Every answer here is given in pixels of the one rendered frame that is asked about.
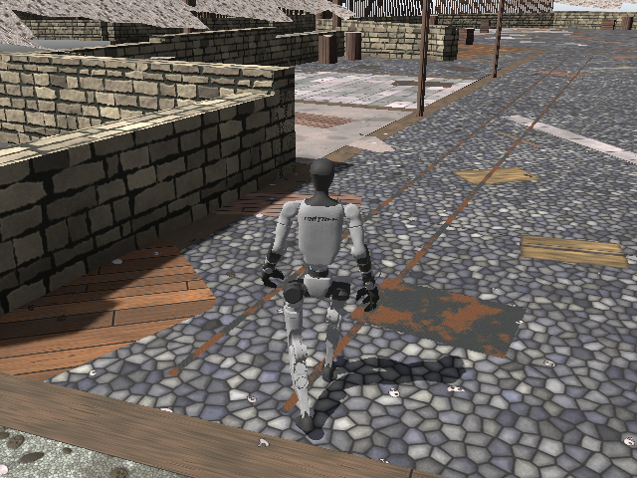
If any left robot upper arm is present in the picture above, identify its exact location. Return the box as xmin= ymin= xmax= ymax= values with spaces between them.
xmin=272 ymin=200 xmax=301 ymax=255

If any right robot upper arm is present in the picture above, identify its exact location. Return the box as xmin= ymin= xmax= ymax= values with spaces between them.
xmin=341 ymin=202 xmax=366 ymax=259

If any right robot forearm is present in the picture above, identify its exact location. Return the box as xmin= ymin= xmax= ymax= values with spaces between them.
xmin=356 ymin=244 xmax=376 ymax=290

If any right robot thigh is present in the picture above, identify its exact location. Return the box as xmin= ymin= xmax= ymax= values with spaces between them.
xmin=326 ymin=276 xmax=351 ymax=325

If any robot left foot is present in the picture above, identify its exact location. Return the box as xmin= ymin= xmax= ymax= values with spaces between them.
xmin=295 ymin=413 xmax=315 ymax=431

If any left robot hand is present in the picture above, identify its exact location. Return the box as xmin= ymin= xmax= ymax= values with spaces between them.
xmin=261 ymin=269 xmax=285 ymax=289

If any left robot forearm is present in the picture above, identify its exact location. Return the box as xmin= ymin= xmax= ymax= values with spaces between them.
xmin=263 ymin=239 xmax=282 ymax=274

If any right robot hand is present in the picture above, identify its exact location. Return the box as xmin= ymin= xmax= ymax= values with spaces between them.
xmin=355 ymin=287 xmax=379 ymax=312

